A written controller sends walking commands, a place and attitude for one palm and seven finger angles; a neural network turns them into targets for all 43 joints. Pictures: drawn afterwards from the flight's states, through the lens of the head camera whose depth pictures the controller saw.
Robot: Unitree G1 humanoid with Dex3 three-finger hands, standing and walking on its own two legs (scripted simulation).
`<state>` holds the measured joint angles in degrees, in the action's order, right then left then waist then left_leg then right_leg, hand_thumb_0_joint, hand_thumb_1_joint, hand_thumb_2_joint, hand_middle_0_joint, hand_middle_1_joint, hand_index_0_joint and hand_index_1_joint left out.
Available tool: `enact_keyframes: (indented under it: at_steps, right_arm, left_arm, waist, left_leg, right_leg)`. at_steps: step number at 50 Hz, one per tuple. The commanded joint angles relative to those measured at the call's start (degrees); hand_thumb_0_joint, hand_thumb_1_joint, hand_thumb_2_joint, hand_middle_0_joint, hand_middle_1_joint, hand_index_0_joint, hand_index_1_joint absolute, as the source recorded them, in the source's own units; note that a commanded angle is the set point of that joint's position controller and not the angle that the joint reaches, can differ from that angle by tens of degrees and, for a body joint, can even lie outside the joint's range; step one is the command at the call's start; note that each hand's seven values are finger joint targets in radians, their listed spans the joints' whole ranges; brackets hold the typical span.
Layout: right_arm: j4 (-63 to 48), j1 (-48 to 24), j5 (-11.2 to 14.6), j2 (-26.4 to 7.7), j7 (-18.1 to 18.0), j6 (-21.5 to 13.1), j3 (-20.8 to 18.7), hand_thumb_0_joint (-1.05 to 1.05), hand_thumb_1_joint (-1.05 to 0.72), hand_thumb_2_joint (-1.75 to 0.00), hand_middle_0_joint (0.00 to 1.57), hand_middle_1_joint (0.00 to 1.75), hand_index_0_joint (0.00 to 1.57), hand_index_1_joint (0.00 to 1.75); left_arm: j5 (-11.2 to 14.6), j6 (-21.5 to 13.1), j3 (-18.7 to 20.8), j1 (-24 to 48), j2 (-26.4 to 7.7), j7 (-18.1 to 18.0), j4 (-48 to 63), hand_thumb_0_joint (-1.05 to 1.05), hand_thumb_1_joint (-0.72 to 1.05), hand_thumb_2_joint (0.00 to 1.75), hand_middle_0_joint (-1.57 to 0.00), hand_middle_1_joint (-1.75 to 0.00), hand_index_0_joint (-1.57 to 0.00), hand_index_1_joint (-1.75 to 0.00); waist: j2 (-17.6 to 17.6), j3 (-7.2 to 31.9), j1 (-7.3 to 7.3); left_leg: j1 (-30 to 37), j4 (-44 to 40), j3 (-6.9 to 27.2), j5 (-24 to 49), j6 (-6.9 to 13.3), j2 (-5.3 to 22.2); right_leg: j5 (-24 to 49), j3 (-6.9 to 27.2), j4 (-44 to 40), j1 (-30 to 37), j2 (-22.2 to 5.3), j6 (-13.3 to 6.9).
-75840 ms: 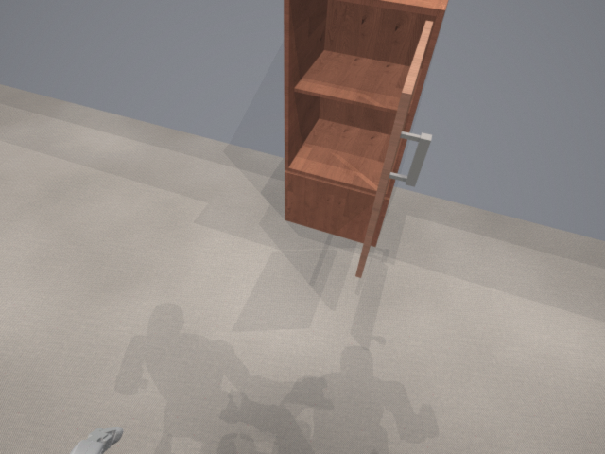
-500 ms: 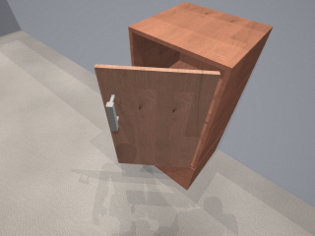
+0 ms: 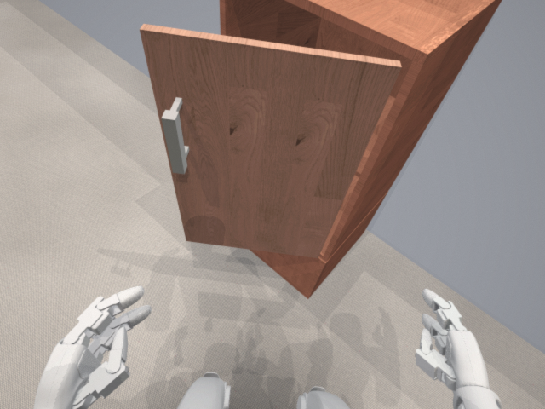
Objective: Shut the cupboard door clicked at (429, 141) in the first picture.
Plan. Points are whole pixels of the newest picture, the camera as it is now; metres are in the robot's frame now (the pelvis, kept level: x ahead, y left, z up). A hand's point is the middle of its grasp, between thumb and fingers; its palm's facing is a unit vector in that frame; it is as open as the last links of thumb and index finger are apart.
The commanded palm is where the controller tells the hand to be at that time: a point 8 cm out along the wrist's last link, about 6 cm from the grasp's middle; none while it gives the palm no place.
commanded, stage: raise the hand and make a fist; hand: left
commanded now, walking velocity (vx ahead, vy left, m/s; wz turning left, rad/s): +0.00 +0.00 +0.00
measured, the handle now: (178, 136) +0.54 +0.22 +0.06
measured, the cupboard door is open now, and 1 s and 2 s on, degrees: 36 36 36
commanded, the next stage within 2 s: bring the fist close to the handle in 1.52 s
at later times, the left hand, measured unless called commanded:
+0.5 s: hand (111, 338) +0.19 +0.22 +0.04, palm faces +0.06 -1.00 -0.04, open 3.9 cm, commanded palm +0.17 +0.25 +0.04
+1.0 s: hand (117, 324) +0.21 +0.21 +0.04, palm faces -0.03 -1.00 -0.02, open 3.1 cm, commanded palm +0.19 +0.27 +0.05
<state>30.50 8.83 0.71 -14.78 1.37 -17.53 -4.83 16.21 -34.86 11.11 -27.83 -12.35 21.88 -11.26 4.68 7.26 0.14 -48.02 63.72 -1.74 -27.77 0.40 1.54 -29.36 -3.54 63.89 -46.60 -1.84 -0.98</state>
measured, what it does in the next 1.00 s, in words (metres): stands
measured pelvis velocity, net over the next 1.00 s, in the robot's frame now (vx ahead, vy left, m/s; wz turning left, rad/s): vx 0.00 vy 0.03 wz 0.01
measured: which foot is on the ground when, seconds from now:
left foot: down 0.00-1.00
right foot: down 0.00-1.00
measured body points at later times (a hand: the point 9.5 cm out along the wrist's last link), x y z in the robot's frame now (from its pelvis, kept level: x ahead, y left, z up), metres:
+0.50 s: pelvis +0.00 +0.00 -0.02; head +0.06 +0.01 +0.43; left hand +0.19 +0.27 +0.04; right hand +0.15 -0.24 -0.10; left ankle +0.04 +0.12 -0.66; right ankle +0.02 -0.11 -0.66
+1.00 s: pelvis +0.00 +0.03 -0.01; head +0.05 +0.05 +0.44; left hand +0.21 +0.27 +0.04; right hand +0.20 -0.18 -0.06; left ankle +0.04 +0.12 -0.66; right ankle +0.02 -0.11 -0.66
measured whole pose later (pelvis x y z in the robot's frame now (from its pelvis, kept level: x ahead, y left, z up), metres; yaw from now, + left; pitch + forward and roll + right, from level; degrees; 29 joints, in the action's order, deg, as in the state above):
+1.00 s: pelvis +0.00 +0.03 -0.01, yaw +0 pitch +14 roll -4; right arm 25.7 13.5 1.4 -12.1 -2.2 -10.2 2.9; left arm 14.4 -18.8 7.0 -23.9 -14.6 14.6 3.9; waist -1.4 8.3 0.6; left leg -52.1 68.0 0.2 -29.7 2.5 1.5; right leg -29.2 -5.2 63.6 -47.8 -1.6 0.9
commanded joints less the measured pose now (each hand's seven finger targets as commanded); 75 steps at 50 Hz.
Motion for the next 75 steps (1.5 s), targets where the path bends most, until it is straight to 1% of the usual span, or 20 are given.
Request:
enact_keyframes:
  at_steps: [1, 3, 7, 9, 13, 15, 18, 22, 26, 30, 33, 38, 44, 48, 52, 56, 61, 68, 71, 75]
  right_arm:
    - [-9.79, -1.31, 0.0, -6.05, -1.44, -2.08, -1.12, 0.0, -0.9, -0.9, 0.2, 0.3, 0.2, 0.3]
    - [-8.73, 0.09, -0.3, -6.48, -2.97, -2.1, -0.59, 0.0, -0.9, -0.9, 0.2, 0.3, 0.2, 0.3]
    - [-6.5, 0.93, 0.57, -6.85, -5.15, -1.74, -0.06, 0.0, -0.9, -0.9, 0.2, 0.3, 0.2, 0.3]
    - [-6.36, 0.88, 1.39, -6.65, -6.0, -1.01, 0.35, 0.0, -0.9, -0.9, 0.2, 0.3, 0.2, 0.3]
    - [-9.05, -1.17, 2.53, -5.46, -6.2, 2.09, 0.17, 0.0, -0.9, -0.9, 0.2, 0.3, 0.2, 0.3]
    - [-10.82, -2.02, 2.5, -4.17, -5.92, 3.31, 0.27, 0.0, -0.9, -0.9, 0.2, 0.3, 0.2, 0.3]
    - [-10.55, -2.13, 1.71, -2.83, -5.83, 3.61, 0.64, 0.0, -0.9, -0.9, 0.2, 0.3, 0.2, 0.3]
    - [-8.89, 0.44, 0.92, -3.53, -5.31, 2.34, 0.64, 0.0, -0.9, -0.9, 0.2, 0.3, 0.2, 0.3]
    - [-8.66, 1.93, 1.13, -5.57, -5.26, 1.22, 0.73, 0.0, -0.9, -0.9, 0.2, 0.3, 0.2, 0.3]
    - [-10.05, 2.0, 1.58, -6.63, -5.4, 0.86, 0.72, 0.0, -0.9, -0.9, 0.2, 0.3, 0.2, 0.3]
    - [-10.78, 1.65, 1.33, -6.44, -5.42, 1.79, 0.84, 0.0, -0.9, -0.9, 0.2, 0.3, 0.2, 0.3]
    - [-11.91, 1.97, 0.89, -5.82, -4.85, 4.03, 1.52, 0.0, -0.9, -0.9, 0.2, 0.3, 0.2, 0.3]
    - [-12.47, 3.52, 0.96, -7.14, -4.48, 4.96, 2.33, 0.0, -0.9, -0.9, 0.2, 0.3, 0.2, 0.3]
    - [-12.75, 3.7, 0.76, -7.36, -4.85, 4.54, 2.71, 0.0, -0.9, -0.9, 0.2, 0.3, 0.2, 0.3]
    - [-12.72, 3.68, 0.57, -6.38, -4.51, 4.19, 3.01, 0.0, -0.9, -0.9, 0.2, 0.3, 0.2, 0.3]
    - [-11.98, 3.92, 0.68, -6.36, -4.05, 4.78, 2.87, 0.0, -0.9, -0.9, 0.2, 0.3, 0.2, 0.3]
    - [-12.07, 4.32, 1.11, -7.11, -4.03, 5.82, 2.19, 0.0, -0.9, -0.9, 0.2, 0.3, 0.2, 0.3]
    - [-11.92, 3.8, 0.46, -6.3, -4.45, 5.5, 2.24, 0.0, -0.9, -0.9, 0.2, 0.3, 0.2, 0.3]
    - [-11.28, 3.93, 0.52, -6.12, -4.08, 5.44, 2.27, 0.0, -0.9, -0.9, 0.2, 0.3, 0.2, 0.3]
    - [-11.41, 3.9, 0.95, -6.57, -3.93, 6.1, 1.92, 0.0, -0.9, -0.9, 0.2, 0.3, 0.2, 0.3]
  left_arm:
    - [4.82, -5.58, 5.65, 3.71, -8.59, 0.26, 27.71, 0.0, 0.9, 0.9, -0.57, -0.7, -0.57, -0.7]
    - [4.78, -6.47, 4.51, 11.4, -10.52, -0.74, 36.19, 0.0, 0.9, 0.9, -0.6, -0.74, -0.6, -0.74]
    - [3.59, -3.33, 0.7, 10.61, -8.86, 1.08, 32.01, 0.0, 0.9, 0.9, -0.68, -0.82, -0.68, -0.82]
    - [3.88, 1.91, 1.84, 8.37, -9.79, 3.0, 26.56, 0.0, 0.9, 0.9, -0.71, -0.86, -0.71, -0.86]
    - [5.07, 15.9, 7.74, -2.44, -11.22, 4.42, 18.25, 0.0, 0.9, 0.9, -0.79, -0.94, -0.79, -0.94]
    - [6.27, 19.2, 10.07, -3.25, -11.21, 2.73, 22.09, 0.0, 0.9, 0.9, -0.82, -0.98, -0.82, -0.98]
    - [6.37, 17.17, 12.94, -1.72, -11.46, -2.35, 25.16, 0.0, 0.9, 0.9, -0.88, -1.04, -0.88, -1.04]
    - [4.57, 8.29, 6.48, 1.25, -7.44, -4.72, 26.72, 0.0, 0.9, 0.9, -0.95, -1.12, -0.95, -1.12]
    - [3.2, 4.2, 0.57, 3.3, -6.1, -2.56, 24.43, 0.0, 0.9, 0.9, -1.02, -1.2, -1.02, -1.2]
    - [2.38, 5.51, 0.94, 2.91, -8.64, -2.36, 28.01, 0.0, 0.9, 0.9, -1.1, -1.28, -1.1, -1.28]
    - [1.86, 7.51, 5.22, 2.84, -11.91, -5.73, 31.33, 0.0, 0.9, 0.9, -1.15, -1.34, -1.15, -1.34]
    - [0.82, 10.19, 3.1, 1.11, -7.99, -10.35, 31.11, 0.0, 0.9, 0.9, -1.24, -1.44, -1.24, -1.44]
    - [-1.11, 12.69, -2.84, 5.66, -5.78, -7.75, 25.7, 0.0, 0.9, 0.9, -1.3, -1.5, -1.3, -1.5]
    - [-0.64, 11.52, 1.06, 10.3, -10.18, -6.76, 28.52, 0.0, 0.9, 0.9, -1.3, -1.5, -1.3, -1.5]
    - [0.82, 9.81, 3.01, 9.81, -10.03, -7.51, 32.1, 0.0, 0.9, 0.9, -1.3, -1.5, -1.3, -1.5]
    - [0.72, 11.07, 1.15, 7.41, -7.77, -7.79, 29.4, 0.0, 0.9, 0.9, -1.3, -1.5, -1.3, -1.5]
    - [0.36, 14.83, -0.35, 5.45, -6.55, -5.88, 23.41, 0.0, 0.9, 0.9, -1.3, -1.5, -1.3, -1.5]
    - [1.51, 9.09, 4.39, 9.25, -10.77, -7.91, 29.38, 0.0, 0.9, 0.9, -1.3, -1.5, -1.3, -1.5]
    - [1.19, 7.58, 2.14, 7.8, -8.21, -8.1, 28.23, 0.0, 0.9, 0.9, -1.3, -1.5, -1.3, -1.5]
    - [0.75, 10.07, 0.18, 6.0, -7.12, -6.65, 24.15, 0.0, 0.9, 0.9, -1.3, -1.5, -1.3, -1.5]
  waist:
    - [-16.48, 15.48, 1.86]
    - [-13.2, 16.23, -1.45]
    - [-8.79, 11.35, -3.72]
    - [-6.51, 11.42, -3.0]
    - [-2.12, 15.55, 1.99]
    - [-1.35, 17.97, 3.34]
    - [-0.76, 16.95, 4.02]
    - [-3.67, 12.48, 1.12]
    - [-5.18, 9.43, -1.01]
    - [-9.71, 12.53, 0.29]
    - [-11.59, 14.32, 2.07]
    - [-11.43, 11.66, 1.31]
    - [-7.97, 6.15, -1.94]
    - [-9.51, 9.22, -0.71]
    - [-12.39, 14.72, 0.78]
    - [-11.9, 13.51, 0.13]
    - [-6.78, 10.31, -0.78]
    - [-8.33, 13.67, 0.63]
    - [-10.6, 13.93, 0.25]
    - [-8.09, 12.06, -0.59]
  left_leg:
    - [4.23, -2.09, 2.82, 8.32, 0.1, -2.6]
    - [2.31, 1.61, 3.91, 8.28, 1.01, -1.76]
    - [-3.41, 5.1, 4.13, 4.78, 1.56, -0.85]
    - [-5.27, 5.43, 3.9, 5.68, 1.58, -0.94]
    - [-5.79, 2.57, 3.54, 9.11, 1.32, -1.71]
    - [-4.73, 1.16, 3.59, 11.1, 0.78, -2.06]
    - [-4.49, -0.12, 4.15, 12.72, 0.38, -1.68]
    - [-2.55, -1.51, 4.36, 10.63, 0.17, -1.3]
    - [-2.57, -2.26, 4.75, 4.72, 0.66, -1.35]
    - [1.71, -6.11, 5.71, 2.32, 0.74, -1.31]
    - [4.28, -9.09, 6.89, 2.11, 0.43, -1.11]
    - [6.94, -11.68, 8.09, 3.42, -0.23, -0.57]
    - [4.76, -11.43, 8.21, 0.4, -0.09, -0.5]
    - [6.53, -11.17, 8.2, 2.32, -0.17, -0.62]
    - [10.9, -10.71, 7.64, 10.1, -0.68, -0.75]
    - [10.76, -10.59, 7.04, 13.28, -0.78, -0.64]
    - [7.02, -9.92, 5.78, 12.34, -0.16, -0.98]
    - [7.19, -7.97, 4.71, 14.63, 0.12, -1.31]
    - [7.6, -7.61, 4.35, 15.2, -0.05, -1.3]
    - [5.3, -7.51, 3.81, 12.13, 0.32, -1.48]
  right_leg:
    - [5.52, 5.11, -4.75, -0.07, 2.1, -1.5]
    - [5.0, 6.38, -4.42, -1.99, 2.73, -1.11]
    - [-0.43, 7.99, -7.0, -3.9, 2.72, -0.59]
    - [0.14, 8.99, -8.46, -1.32, 2.25, -0.12]
    - [4.16, 10.01, -10.75, 8.05, 0.72, 1.31]
    - [10.05, 10.23, -10.59, 12.18, -0.72, 2.59]
    - [14.63, 8.47, -8.71, 12.49, -0.26, 2.46]
    - [10.27, 4.87, -6.8, 4.21, 1.25, 0.95]
    - [-1.28, 4.18, -7.78, -1.5, 2.01, -0.35]
    - [-0.67, 1.96, -6.65, -1.33, 2.46, -1.05]
    - [1.69, 0.03, -5.59, 0.29, 3.14, -1.3]
    - [4.72, -2.03, -5.78, 0.65, 3.79, -1.2]
    - [3.58, -1.92, -7.81, -0.95, 3.59, -0.75]
    - [4.67, -1.36, -7.47, 0.53, 3.75, -1.19]
    - [9.15, -1.56, -6.95, 3.08, 3.73, -1.45]
    - [11.23, -1.88, -7.49, 4.06, 3.74, -1.15]
    - [12.17, -1.59, -8.91, 5.22, 3.49, -0.69]
    - [14.27, 0.01, -7.7, 6.91, 3.46, -1.12]
    - [14.75, 0.02, -7.15, 6.0, 3.24, -1.06]
    - [12.8, 0.78, -8.89, 6.27, 2.95, -0.56]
